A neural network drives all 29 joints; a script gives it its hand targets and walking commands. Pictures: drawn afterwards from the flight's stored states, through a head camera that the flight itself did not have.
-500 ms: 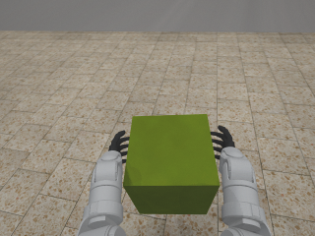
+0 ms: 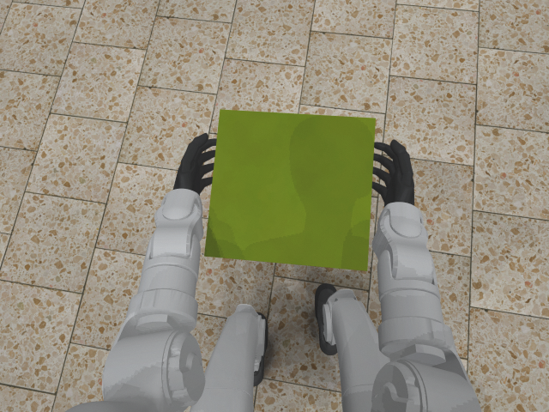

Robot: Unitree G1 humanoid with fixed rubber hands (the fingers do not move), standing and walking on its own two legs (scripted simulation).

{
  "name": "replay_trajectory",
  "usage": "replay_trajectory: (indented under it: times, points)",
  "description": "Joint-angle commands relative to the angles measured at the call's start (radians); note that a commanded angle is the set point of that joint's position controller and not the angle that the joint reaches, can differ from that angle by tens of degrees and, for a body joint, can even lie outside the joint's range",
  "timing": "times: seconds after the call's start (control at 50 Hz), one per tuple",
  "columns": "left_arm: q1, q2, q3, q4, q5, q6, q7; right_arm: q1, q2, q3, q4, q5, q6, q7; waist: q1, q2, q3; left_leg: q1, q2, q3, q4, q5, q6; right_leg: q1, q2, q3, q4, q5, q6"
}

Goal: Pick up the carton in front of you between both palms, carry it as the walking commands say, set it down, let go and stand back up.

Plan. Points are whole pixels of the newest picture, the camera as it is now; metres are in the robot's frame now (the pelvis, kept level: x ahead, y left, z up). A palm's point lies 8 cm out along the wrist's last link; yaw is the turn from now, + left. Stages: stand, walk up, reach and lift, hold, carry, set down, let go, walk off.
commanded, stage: set down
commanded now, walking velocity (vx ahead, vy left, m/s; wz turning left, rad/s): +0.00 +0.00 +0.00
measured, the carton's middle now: (291, 199) +0.40 -0.01 -0.16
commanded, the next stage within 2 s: none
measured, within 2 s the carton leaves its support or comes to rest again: neither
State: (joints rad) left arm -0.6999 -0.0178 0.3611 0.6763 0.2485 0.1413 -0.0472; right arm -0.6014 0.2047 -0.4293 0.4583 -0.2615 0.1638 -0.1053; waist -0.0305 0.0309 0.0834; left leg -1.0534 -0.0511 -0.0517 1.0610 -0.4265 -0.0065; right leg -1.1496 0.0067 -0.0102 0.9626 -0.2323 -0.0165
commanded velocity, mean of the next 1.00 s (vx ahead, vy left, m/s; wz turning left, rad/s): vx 0.00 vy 0.00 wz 0.00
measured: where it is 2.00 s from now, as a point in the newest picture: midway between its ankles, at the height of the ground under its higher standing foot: (292, 346)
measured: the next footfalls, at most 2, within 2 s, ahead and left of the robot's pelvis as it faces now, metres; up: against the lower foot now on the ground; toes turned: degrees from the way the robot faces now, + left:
none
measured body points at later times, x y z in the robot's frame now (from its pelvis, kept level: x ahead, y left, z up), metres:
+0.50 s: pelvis -0.01 +0.03 -0.12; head +0.26 +0.02 +0.24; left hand +0.48 +0.13 -0.22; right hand +0.43 -0.17 -0.22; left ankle +0.03 +0.12 -0.65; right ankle +0.11 -0.11 -0.65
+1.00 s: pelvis -0.04 +0.02 -0.24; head +0.31 +0.01 +0.05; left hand +0.53 +0.12 -0.38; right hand +0.45 -0.18 -0.38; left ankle +0.03 +0.12 -0.66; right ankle +0.11 -0.11 -0.66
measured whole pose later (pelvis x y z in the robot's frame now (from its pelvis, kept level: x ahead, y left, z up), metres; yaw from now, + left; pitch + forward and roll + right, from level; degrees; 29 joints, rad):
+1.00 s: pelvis -0.04 +0.02 -0.24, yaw +0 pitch +47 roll +0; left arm -1.36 0.23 0.21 0.95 0.15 0.27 -0.01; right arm -1.12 0.09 -0.60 0.55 -0.18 0.27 -0.15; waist -0.09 0.02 0.05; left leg -2.12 -0.09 0.00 1.95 -0.63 0.01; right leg -2.23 0.02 0.03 1.80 -0.38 0.04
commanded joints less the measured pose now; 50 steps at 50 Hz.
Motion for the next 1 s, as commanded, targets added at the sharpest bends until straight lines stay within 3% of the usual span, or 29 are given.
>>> replay_trajectory:
  times: [0.0, 0.06, 0.16, 0.32, 0.5, 0.64, 0.8, 0.98]
  points:
    - [-0.563, -0.839, -0.571, -0.099, -0.163, -0.068, -0.148, -0.541, 0.792, 0.634, -0.007, 0.115, -0.038, 0.158, -0.026, 0.022, -1.181, -0.059, -0.107, -0.008, -0.046, 0.299, 0.009, 0.826, 0.114, 0.079, 0.153, 0.455, 0.028]
    - [-0.559, -0.879, -0.584, -0.084, -0.175, -0.034, -0.136, -0.532, 0.787, 0.623, 0.016, 0.118, -0.006, 0.185, -0.044, 0.034, -1.140, -0.102, -0.102, -0.017, -0.001, 0.270, 0.000, 0.613, 0.128, 0.047, 0.200, 0.354, 0.028]
    - [-0.581, -0.933, -0.512, -0.003, -0.136, 0.034, -0.138, -0.580, 0.789, 0.528, 0.096, 0.093, 0.057, 0.246, -0.051, 0.044, -1.004, -0.164, -0.092, -0.034, 0.039, 0.196, -0.003, 0.287, 0.133, 0.001, 0.257, 0.179, 0.029]
    - [-0.682, -0.903, -0.445, 0.044, -0.113, 0.058, -0.128, -0.686, 0.775, 0.429, 0.161, 0.080, 0.087, 0.288, -0.052, 0.036, -1.059, -0.254, -0.108, -0.022, 0.171, 0.245, -0.012, 0.023, 0.133, -0.018, 0.379, 0.168, 0.036]
    - [-0.823, -0.834, -0.497, 0.032, -0.164, 0.061, -0.114, -0.794, 0.754, 0.425, 0.145, 0.123, 0.091, 0.257, -0.074, 0.046, -1.209, -0.337, -0.121, 0.004, 0.340, 0.277, -0.020, -0.108, 0.133, -0.035, 0.523, 0.198, 0.059]
    - [-0.943, -0.775, -0.512, 0.047, -0.197, 0.071, -0.121, -0.914, 0.733, 0.427, 0.114, 0.156, 0.100, 0.216, -0.088, 0.054, -1.254, -0.494, -0.130, 0.038, 0.449, 0.183, -0.010, -0.103, 0.130, -0.040, 0.621, 0.187, 0.072]
    - [-1.056, -0.678, -0.454, 0.129, -0.188, 0.080, -0.143, -1.062, 0.694, 0.386, 0.119, 0.166, 0.107, 0.178, -0.077, 0.034, -1.204, -0.690, -0.124, 0.063, 0.553, 0.055, 0.010, -0.134, 0.125, -0.041, 0.717, 0.117, 0.078]
    - [-1.169, -0.596, -0.458, 0.205, -0.215, 0.082, -0.172, -1.209, 0.623, 0.359, 0.116, 0.190, 0.096, 0.149, -0.091, 0.036, -1.173, -0.794, -0.105, 0.070, 0.665, 0.014, 0.021, -0.160, 0.112, -0.054, 0.832, 0.100, 0.077]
